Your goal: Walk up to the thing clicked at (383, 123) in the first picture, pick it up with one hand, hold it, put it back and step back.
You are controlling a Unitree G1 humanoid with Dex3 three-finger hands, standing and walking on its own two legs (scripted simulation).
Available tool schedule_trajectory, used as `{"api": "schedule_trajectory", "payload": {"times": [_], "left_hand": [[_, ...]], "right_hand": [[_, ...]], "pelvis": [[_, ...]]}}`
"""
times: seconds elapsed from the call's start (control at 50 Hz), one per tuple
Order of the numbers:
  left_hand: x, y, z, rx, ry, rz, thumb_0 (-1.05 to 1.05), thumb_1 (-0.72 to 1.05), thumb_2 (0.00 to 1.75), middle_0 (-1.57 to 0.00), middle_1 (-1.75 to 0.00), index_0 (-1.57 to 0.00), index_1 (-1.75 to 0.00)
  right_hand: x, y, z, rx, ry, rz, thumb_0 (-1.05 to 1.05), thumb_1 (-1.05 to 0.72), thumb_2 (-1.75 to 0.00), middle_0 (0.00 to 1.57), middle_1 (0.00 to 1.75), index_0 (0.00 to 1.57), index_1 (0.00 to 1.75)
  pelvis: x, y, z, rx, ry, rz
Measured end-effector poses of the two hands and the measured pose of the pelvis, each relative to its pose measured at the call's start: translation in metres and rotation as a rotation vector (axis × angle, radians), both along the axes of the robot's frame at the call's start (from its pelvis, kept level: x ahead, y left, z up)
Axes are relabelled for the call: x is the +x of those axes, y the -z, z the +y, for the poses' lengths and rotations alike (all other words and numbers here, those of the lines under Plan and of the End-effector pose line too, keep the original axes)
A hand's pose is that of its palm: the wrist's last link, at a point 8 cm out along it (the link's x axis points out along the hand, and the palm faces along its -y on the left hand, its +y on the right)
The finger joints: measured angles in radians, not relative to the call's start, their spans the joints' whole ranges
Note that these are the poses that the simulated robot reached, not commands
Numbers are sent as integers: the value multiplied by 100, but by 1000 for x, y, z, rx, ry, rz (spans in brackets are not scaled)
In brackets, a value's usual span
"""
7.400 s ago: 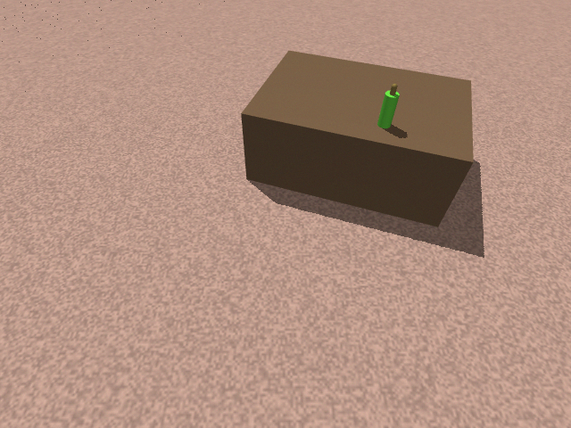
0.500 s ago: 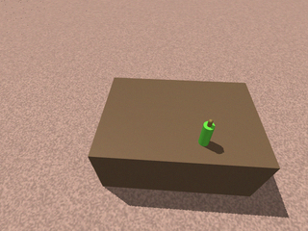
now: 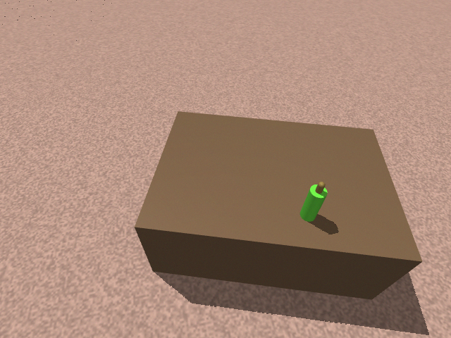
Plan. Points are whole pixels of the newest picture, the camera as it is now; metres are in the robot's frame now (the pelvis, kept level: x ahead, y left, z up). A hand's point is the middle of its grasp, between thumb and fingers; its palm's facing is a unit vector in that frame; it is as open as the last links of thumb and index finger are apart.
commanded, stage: walk up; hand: right
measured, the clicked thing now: (314, 200) +0.62 -0.28 -0.29
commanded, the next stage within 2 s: none
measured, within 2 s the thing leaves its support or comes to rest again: neither
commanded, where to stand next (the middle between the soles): +0.20 -0.04 m, yaw -4 degrees
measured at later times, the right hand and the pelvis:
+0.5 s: hand out of the picture +0.14 -0.29 -0.18, palm faces +0.07 +0.93 -0.37, open 7.4 cm; pelvis +0.14 -0.02 -0.02, yaw -4 degrees
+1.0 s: hand (382, 335) +0.19 -0.30 -0.14, palm faces +0.02 +0.88 -0.48, open 7.4 cm; pelvis +0.15 -0.01 -0.02, yaw -3 degrees
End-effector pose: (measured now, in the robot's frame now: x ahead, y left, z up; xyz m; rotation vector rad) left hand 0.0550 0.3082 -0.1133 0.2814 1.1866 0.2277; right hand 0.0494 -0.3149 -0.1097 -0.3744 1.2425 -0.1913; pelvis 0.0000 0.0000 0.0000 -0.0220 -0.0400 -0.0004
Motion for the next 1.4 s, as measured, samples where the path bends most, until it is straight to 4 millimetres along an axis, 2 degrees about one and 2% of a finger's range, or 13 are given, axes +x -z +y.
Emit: {"api": "schedule_trajectory", "payload": {"times": [0.12,0.28,0.38,0.5,0.6,0.68,0.8,0.9,1.08,1.18,1.26,1.32,1.4], "left_hand": [[-3,15,30,2,-3,121,1,90,90,-20,-30,-21,-30],[63,10,29,-7,57,92,1,90,90,-20,-30,-20,-30],[126,9,7,-2,120,51,1,90,90,-20,-30,-20,-30],[205,13,-36,21,173,-26,1,90,90,-20,-30,-20,-30],[238,2,-65,9,183,-92,1,90,90,-20,-30,-21,-30],[252,-4,-72,7,179,-121,1,90,89,-20,-30,-21,-30],[258,7,-55,6,159,-139,1,90,89,-20,-30,-21,-30],[253,27,-30,-2,126,-120,1,90,89,-20,-30,-21,-30],[193,26,-8,24,105,55,1,90,90,-20,-30,-21,-30],[164,25,-11,55,128,117,1,90,90,-20,-30,-20,-30],[151,17,-25,69,126,90,1,90,90,-20,-30,-20,-30],[149,9,-31,68,142,75,1,90,90,-20,-30,-21,-30],[164,2,-35,66,144,28,1,90,89,-20,-30,-21,-30]], "right_hand": [[15,-14,10,-53,20,-71,1,-90,-90,20,30,20,30],[11,-27,7,-76,99,-4,1,-90,-90,20,30,20,30],[30,-13,-1,-52,120,12,1,-90,-90,20,30,20,30],[79,28,-19,5,142,15,1,-90,-90,20,30,20,30],[124,30,-18,46,107,-15,1,-90,-90,20,30,20,30],[146,25,-22,42,83,-36,1,-90,-90,20,30,20,30],[159,18,-27,-26,70,-42,1,-90,-90,20,30,20,30],[145,8,-26,-92,71,-32,1,-90,-90,20,30,20,30],[133,-16,-25,-106,77,-33,1,-90,-90,20,30,20,30],[139,-6,-31,-75,67,-90,1,-90,-90,20,30,20,30],[139,10,-32,-22,89,-99,1,-90,-90,20,30,20,30],[140,16,-25,24,108,-114,1,-90,-90,20,30,20,30],[137,22,-16,65,120,-131,1,-90,-90,20,30,20,30]], "pelvis": [[22,5,19,12,19,-8],[70,-2,16,25,37,-24],[99,5,4,37,57,-33],[135,24,-21,17,68,-29],[149,15,-31,44,77,-21],[161,12,-33,41,69,-11],[163,20,-26,23,55,-18],[156,30,-13,33,53,-21],[144,12,-12,-4,80,23],[138,18,-20,6,123,18],[133,18,-25,-34,106,-12],[133,15,-25,5,126,-14],[133,13,-24,15,117,-27]]}}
